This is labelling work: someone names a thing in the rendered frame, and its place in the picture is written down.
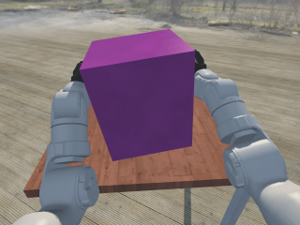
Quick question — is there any left robot forearm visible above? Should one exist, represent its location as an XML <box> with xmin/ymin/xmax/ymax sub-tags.
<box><xmin>39</xmin><ymin>81</ymin><xmax>91</xmax><ymax>205</ymax></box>

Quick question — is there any right robot upper arm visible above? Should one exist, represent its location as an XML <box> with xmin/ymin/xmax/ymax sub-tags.
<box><xmin>223</xmin><ymin>138</ymin><xmax>300</xmax><ymax>225</ymax></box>

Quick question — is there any carton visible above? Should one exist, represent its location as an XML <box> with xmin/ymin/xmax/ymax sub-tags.
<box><xmin>79</xmin><ymin>29</ymin><xmax>196</xmax><ymax>161</ymax></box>

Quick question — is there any robot right hand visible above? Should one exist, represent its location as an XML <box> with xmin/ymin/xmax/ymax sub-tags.
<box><xmin>194</xmin><ymin>49</ymin><xmax>207</xmax><ymax>74</ymax></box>

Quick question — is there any table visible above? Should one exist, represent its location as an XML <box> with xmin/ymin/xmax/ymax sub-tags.
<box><xmin>23</xmin><ymin>96</ymin><xmax>250</xmax><ymax>225</ymax></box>

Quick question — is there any left robot upper arm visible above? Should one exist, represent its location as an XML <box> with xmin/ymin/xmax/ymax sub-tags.
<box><xmin>12</xmin><ymin>165</ymin><xmax>99</xmax><ymax>225</ymax></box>

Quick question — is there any right robot forearm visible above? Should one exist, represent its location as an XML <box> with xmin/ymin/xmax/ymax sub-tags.
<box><xmin>194</xmin><ymin>68</ymin><xmax>287</xmax><ymax>175</ymax></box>

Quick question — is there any robot left hand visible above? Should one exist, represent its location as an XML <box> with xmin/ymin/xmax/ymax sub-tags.
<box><xmin>71</xmin><ymin>61</ymin><xmax>83</xmax><ymax>83</ymax></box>

